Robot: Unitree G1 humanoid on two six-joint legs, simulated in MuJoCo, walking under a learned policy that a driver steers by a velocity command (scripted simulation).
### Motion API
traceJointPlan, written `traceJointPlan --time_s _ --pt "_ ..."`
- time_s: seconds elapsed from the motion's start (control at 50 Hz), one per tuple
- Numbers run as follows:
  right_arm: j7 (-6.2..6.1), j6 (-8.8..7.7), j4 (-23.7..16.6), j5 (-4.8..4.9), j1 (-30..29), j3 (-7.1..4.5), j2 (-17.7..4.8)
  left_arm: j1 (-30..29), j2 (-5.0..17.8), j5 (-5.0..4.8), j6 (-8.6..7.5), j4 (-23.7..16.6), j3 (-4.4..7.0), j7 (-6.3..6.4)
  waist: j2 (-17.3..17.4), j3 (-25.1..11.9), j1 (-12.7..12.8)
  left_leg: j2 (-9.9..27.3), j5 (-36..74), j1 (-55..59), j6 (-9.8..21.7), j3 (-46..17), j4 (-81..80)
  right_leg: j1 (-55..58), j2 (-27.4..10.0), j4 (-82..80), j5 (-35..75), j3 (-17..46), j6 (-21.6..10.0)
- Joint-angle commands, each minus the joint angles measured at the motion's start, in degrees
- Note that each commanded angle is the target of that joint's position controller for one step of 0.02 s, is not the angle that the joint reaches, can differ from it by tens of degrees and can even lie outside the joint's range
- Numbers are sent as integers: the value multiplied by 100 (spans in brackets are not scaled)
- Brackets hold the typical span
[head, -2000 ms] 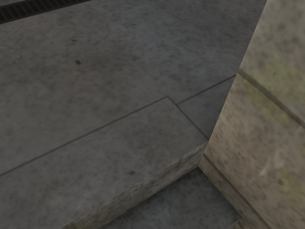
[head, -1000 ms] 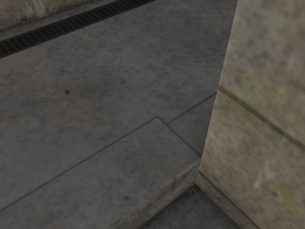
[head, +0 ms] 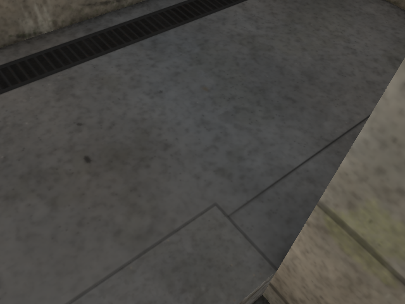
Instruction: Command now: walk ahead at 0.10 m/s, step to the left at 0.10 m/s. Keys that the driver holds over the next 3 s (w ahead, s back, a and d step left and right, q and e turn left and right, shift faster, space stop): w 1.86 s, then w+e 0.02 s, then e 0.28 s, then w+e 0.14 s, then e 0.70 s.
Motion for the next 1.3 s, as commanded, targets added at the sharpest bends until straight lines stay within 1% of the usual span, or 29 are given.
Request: traceJointPlan --time_s 0.02,0.06,0.1,0.2,0.3,0.38,0.44,0.46,0.48,0.5,0.52,0.54,0.56,0.6,0.62,0.72,0.74,0.8,0.94,1.0,1.04,1.06,1.08,1.1,1.12,1.16,1.22,1.24,1.3 --pt "-115 165 -1303 -307 -815 256 489 232 -220 156 -482 629 -34 51 1115 455 -415 254 -553 -1691 302 -438 2550 11 -1646 -3437 -1414 4062 -542" --pt "-132 227 -1203 -52 -364 419 876 324 -460 181 -727 802 -194 -76 773 414 -656 327 -74 -1887 372 -606 2007 60 -1555 -3232 -263 2919 -240" --pt "-167 289 -1091 50 -349 413 706 706 -34 122 -909 919 -171 -199 574 340 -427 112 149 -2124 288 -61 1712 398 -1530 -3499 581 2272 -234" --pt "-349 361 -1719 -104 -1797 385 536 1625 491 98 -980 1213 93 -244 -744 -70 111 325 -770 -4326 399 59 4111 2488 -1853 -3944 346 2856 -498" --pt "-209 524 -2391 -126 -3013 447 654 2308 563 124 -974 1396 241 -15 -502 46 338 972 -1285 -4944 368 318 3672 3204 -2059 -4283 358 2845 -247" --pt "-40 611 -2924 19 -3472 610 984 2334 841 186 -928 1309 406 284 -1073 -163 285 1603 -2049 -4367 550 73 1369 3786 -2360 -5017 1438 2713 -211" --pt "58 594 -2350 369 -2391 666 924 1997 1184 -51 -659 804 498 188 -1147 -540 293 988 -3768 -644 832 1489 -2018 2283 -2085 -5506 3055 1257 31" --pt "-3 663 -2210 299 -1826 581 834 1903 1336 -173 -629 741 518 113 -1257 -765 133 589 -3249 310 905 1922 -2389 2226 -2149 -5266 4518 1119 -2" --pt "-52 637 -1815 237 -848 417 605 1935 1271 -183 -607 758 480 -23 -952 -1150 -289 196 -2758 1121 1096 1733 -3237 2450 -1912 -3856 6832 761 99" --pt "-33 588 -1583 102 262 206 -27 1399 1147 -225 -575 371 435 -207 480 -1539 -1023 703 -3319 1801 1522 -281 -4530 1359 -1295 -1888 6031 595 384" --pt "-32 603 -1436 30 754 77 -762 394 1025 -23 -554 -312 442 -430 2925 -1429 -1498 1436 -4959 2250 1961 -2853 -6936 -521 -163 260 832 1149 445" --pt "-82 545 -1474 252 250 -17 -1030 139 450 230 -559 -534 370 -509 2846 -1119 -1244 1765 -5723 1947 1955 -4106 -8128 -1326 272 2660 -279 2559 388" --pt "-135 464 -1364 265 -608 -25 -989 336 195 335 -558 -568 309 -586 1970 -522 -626 1951 -5698 1416 1816 -4024 -7972 -1831 40 3671 130 2855 338" --pt "-172 285 -1085 121 -1342 116 -336 726 103 264 -544 -665 238 -476 926 433 125 1894 -4416 222 1533 -3026 -7221 -1802 -263 4067 639 2154 406" --pt "-66 73 -844 -127 -1019 171 116 1074 -130 212 -513 -512 171 -437 242 99 290 2197 -4689 134 1104 -3135 -7212 -1809 -453 4597 1520 2181 382" --pt "30 -304 113 -43 -199 152 223 94 -243 69 -380 -1058 -58 -439 -118 557 271 1744 -2465 498 963 -1218 -7853 -2455 -561 3986 1636 2068 418" --pt "-4 -303 1 -40 -254 129 58 99 82 3 -372 -1101 -14 -467 -235 658 261 1653 -2024 441 1068 -786 -8278 -2061 -534 2811 1856 1766 507" --pt "-154 -462 -247 -7 -43 -6 -535 -143 661 -70 -307 -975 176 -681 -41 295 -39 1699 -951 1400 1311 -437 -9350 -1220 -830 975 2402 1254 697" --pt "-183 -476 -90 -87 1131 17 -447 -1303 294 -108 -467 -846 180 -921 565 405 -598 1727 1984 4127 1214 623 -9549 -544 -661 -2133 2244 471 429" --pt "-171 -462 11 -4 1178 -91 -824 -793 388 -47 -394 -742 250 -807 826 11 -263 1814 5733 3772 945 947 -8403 1461 -64 -2621 1773 -82 1" --pt "-261 -371 -8 -60 1020 -180 -1042 585 796 38 -523 -387 454 -689 959 -352 414 1781 6092 3558 770 1023 -6582 2733 107 -3356 1879 102 -168" --pt "-277 -353 -103 39 780 -226 -1082 1502 949 195 -594 -136 519 -595 939 -649 798 1656 4966 2468 734 1064 -5373 4054 -409 -3362 2130 650 -269" --pt "-256 -325 -356 34 869 -122 -605 2139 1392 241 -685 -126 613 -420 73 -1338 761 1025 1453 1300 812 1041 -3477 5114 -1862 -2976 2444 2235 -416" --pt "-190 -334 -578 312 1506 -19 -189 2022 1668 109 -704 -65 621 -428 -1651 -2359 208 147 -2014 -220 648 469 -1578 6199 -3158 -3590 2654 4953 -1334" --pt "-205 -342 -525 162 984 -68 -359 1605 1363 -66 -695 -236 594 -432 -550 -1930 222 502 -1073 -322 676 -54 -1483 5200 -2747 -4009 2427 4482 -1047" --pt "-97 -363 -631 85 324 -72 -494 1224 861 -72 -823 -87 401 -429 227 -831 -17 827 -364 -210 604 174 -1970 3660 -2317 -4340 2734 3169 -661" --pt "91 -161 -753 -121 31 -27 -390 1304 685 -73 -916 39 261 -416 -13 -286 -235 1142 -95 -307 530 367 -2768 2899 -1910 -5160 1650 2685 -564" --pt "81 -98 -841 -110 -260 -31 -363 1381 866 -214 -924 58 303 -426 -97 -50 -297 1204 -128 -583 444 385 -3132 2783 -1865 -5354 1348 2701 -588" --pt "121 -27 -985 -87 -950 23 -320 1901 855 -162 -966 196 275 -438 -38 248 -164 1444 268 -1156 307 580 -4290 3075 -1771 -5617 1814 2220 -493"
Next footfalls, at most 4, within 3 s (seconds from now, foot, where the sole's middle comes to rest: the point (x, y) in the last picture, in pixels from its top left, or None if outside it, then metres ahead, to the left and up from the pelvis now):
0.48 left None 0.23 0.28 -0.49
1.06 right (167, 221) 0.60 0.10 -0.49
1.58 left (117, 129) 0.94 0.29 -0.49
2.12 right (183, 81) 1.20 0.08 -0.49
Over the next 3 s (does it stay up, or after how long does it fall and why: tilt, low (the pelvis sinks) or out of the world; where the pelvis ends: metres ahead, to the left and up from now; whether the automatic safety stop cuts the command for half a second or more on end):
stays up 1.15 0.15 0.27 its command is cut before an obstacle from the start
